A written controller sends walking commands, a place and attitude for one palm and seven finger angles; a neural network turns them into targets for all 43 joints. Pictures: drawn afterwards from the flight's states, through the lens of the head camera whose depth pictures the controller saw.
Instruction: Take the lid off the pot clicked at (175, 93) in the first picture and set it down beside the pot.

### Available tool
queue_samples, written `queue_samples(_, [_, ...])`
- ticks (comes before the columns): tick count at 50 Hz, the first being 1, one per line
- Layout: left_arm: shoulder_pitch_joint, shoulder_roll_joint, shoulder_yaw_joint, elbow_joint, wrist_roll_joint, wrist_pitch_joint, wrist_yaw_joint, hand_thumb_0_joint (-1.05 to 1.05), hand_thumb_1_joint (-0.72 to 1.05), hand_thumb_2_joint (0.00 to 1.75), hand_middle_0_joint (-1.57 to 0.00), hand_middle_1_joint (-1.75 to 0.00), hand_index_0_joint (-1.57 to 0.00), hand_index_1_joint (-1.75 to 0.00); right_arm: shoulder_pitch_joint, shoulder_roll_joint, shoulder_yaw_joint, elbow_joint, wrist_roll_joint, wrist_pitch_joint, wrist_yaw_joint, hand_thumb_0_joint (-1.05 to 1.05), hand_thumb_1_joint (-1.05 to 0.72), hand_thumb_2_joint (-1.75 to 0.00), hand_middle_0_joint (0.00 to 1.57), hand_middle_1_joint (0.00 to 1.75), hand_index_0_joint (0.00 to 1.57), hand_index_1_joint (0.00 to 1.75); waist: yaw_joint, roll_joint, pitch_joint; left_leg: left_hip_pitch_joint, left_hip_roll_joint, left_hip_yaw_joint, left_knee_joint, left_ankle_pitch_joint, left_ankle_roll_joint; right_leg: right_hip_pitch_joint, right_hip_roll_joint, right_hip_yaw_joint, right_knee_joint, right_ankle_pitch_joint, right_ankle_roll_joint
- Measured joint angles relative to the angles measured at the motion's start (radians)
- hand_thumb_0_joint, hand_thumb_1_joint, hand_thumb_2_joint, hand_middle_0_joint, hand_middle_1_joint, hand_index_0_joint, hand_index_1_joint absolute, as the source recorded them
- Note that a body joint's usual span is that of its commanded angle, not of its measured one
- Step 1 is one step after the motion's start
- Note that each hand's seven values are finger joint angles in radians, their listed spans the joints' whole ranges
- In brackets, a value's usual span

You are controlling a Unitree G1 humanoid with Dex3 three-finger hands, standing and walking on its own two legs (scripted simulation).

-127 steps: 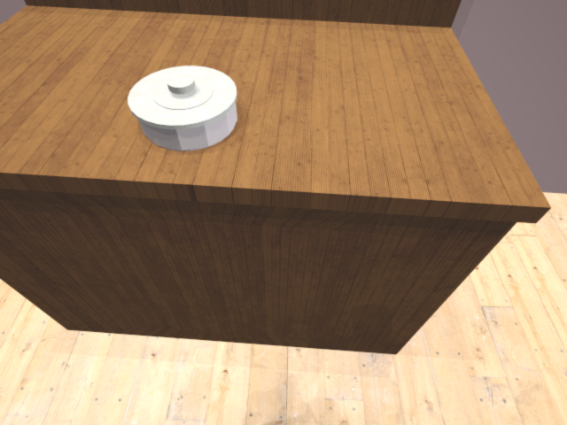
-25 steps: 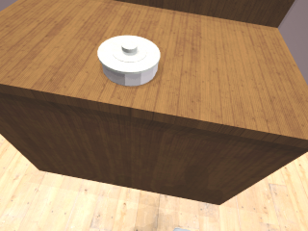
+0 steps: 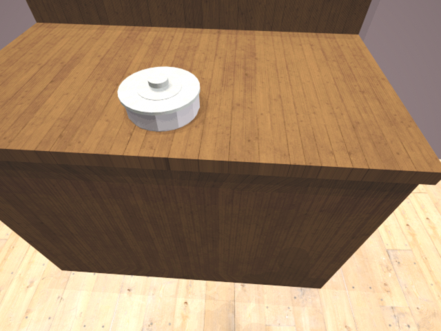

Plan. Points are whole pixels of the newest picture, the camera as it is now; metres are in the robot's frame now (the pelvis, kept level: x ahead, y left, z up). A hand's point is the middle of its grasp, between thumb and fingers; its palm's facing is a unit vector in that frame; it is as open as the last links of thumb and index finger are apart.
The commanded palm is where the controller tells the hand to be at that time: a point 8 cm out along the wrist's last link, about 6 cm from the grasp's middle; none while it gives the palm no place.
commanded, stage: come to a stop and stand still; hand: left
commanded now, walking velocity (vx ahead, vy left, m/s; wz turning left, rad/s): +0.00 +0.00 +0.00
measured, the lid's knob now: (158, 80) +0.59 +0.16 +0.15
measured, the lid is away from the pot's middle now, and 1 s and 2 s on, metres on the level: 0.00 0.00 0.00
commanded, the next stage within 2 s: look again from close up in 0.24 s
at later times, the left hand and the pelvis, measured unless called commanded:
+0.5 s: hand out of the picture +0.01 +0.17 -0.18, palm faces +0.04 -0.98 -0.19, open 7.4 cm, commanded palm none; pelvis +0.01 +0.01 -0.01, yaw +1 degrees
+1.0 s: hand out of the picture -0.01 +0.23 -0.18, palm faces +0.04 -0.98 -0.21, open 7.4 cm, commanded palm none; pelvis -0.01 +0.04 -0.01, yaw +1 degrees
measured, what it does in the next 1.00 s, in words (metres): stands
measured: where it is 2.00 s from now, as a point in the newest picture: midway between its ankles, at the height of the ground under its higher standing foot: outside the picture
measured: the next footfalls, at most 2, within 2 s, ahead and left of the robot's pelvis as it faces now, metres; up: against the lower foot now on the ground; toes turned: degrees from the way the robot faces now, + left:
none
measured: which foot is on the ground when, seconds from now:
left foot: down 0.00-1.00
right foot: down 0.00-1.00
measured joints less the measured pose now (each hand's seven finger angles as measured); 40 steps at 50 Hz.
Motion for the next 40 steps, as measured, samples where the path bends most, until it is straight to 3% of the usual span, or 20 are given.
queue_samples(17, [0.037,-0.025,-0.003,0.033,0.000,-0.007,0.000,0.01,0.92,0.90,-0.20,-0.30,-0.20,-0.29,-0.023,0.022,-0.001,0.010,0.003,-0.011,-0.008,0.00,-0.90,-0.90,0.20,0.30,0.19,0.30,0.017,-0.009,0.018,-0.022,0.012,-0.012,0.024,-0.016,-0.010,-0.009,0.013,-0.010,0.000,-0.005,-0.010])
queue_samples(22, [0.063,-0.045,-0.022,0.031,0.002,-0.044,0.023,0.01,0.91,0.90,-0.20,-0.30,-0.20,-0.29,-0.041,-0.012,-0.003,-0.042,0.002,-0.008,-0.005,0.01,-0.92,-0.90,0.20,0.30,0.20,0.30,0.017,0.024,0.008,-0.060,0.026,-0.017,0.107,-0.063,-0.004,-0.016,0.028,-0.014,0.018,-0.015,-0.007])
queue_samples(30, [0.066,-0.015,-0.017,-0.013,0.008,-0.028,0.024,0.01,0.91,0.90,-0.20,-0.30,-0.20,-0.29,-0.062,-0.018,-0.003,-0.099,0.004,-0.021,-0.001,0.01,-0.92,-0.90,0.20,0.30,0.19,0.30,0.028,-0.002,-0.038,-0.050,0.002,-0.013,0.150,-0.091,0.017,-0.010,0.003,-0.014,0.076,-0.057,0.012])
queue_samples(40, [0.056,0.028,-0.011,-0.065,0.011,-0.011,0.016,0.01,0.91,0.90,-0.20,-0.30,-0.20,-0.29,-0.091,-0.006,0.006,-0.134,0.003,-0.017,0.009,0.00,-0.91,-0.90,0.20,0.30,0.20,0.30,0.035,-0.019,-0.034,-0.068,-0.012,-0.001,0.137,-0.065,0.040,-0.035,-0.013,-0.004,0.075,-0.035,0.033])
